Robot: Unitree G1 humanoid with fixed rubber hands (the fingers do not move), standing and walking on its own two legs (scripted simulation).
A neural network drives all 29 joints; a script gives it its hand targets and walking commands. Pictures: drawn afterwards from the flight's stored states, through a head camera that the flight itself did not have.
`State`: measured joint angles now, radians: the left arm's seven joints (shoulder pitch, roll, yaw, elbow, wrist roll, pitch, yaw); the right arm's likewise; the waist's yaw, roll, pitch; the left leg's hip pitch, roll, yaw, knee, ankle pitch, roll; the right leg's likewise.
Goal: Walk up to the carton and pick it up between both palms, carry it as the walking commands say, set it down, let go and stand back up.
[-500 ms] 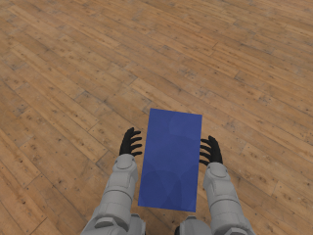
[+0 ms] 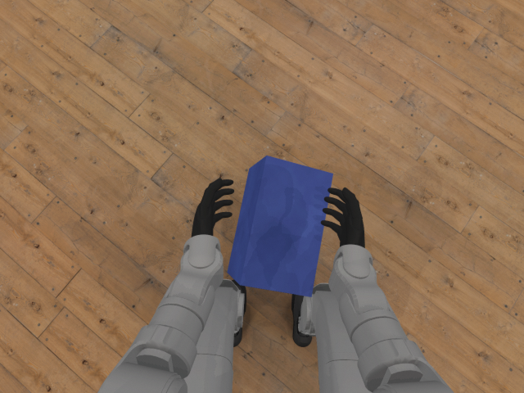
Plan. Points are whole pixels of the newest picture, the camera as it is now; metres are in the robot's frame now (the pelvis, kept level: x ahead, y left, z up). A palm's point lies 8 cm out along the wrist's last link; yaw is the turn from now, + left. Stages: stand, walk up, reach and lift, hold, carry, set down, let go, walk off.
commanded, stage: set down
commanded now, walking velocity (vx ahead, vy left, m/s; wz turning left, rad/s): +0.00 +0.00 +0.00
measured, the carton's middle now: (277, 226) +0.36 -0.01 -0.37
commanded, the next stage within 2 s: none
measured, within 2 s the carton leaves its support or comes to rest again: rests again in 0.40 s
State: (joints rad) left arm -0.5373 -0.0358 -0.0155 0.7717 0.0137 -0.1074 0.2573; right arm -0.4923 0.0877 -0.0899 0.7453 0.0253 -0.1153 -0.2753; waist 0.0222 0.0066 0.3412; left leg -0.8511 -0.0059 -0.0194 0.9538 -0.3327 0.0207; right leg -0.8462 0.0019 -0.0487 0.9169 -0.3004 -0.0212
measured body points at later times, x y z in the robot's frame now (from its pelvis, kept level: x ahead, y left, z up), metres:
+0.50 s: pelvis -0.02 +0.00 -0.06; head +0.29 +0.00 +0.26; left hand +0.39 +0.09 -0.24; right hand +0.38 -0.11 -0.24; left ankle +0.07 +0.11 -0.68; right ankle +0.08 -0.11 -0.68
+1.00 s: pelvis -0.04 +0.01 -0.16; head +0.30 +0.02 +0.14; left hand +0.44 +0.09 -0.32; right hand +0.43 -0.10 -0.32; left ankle +0.07 +0.11 -0.68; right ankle +0.08 -0.11 -0.68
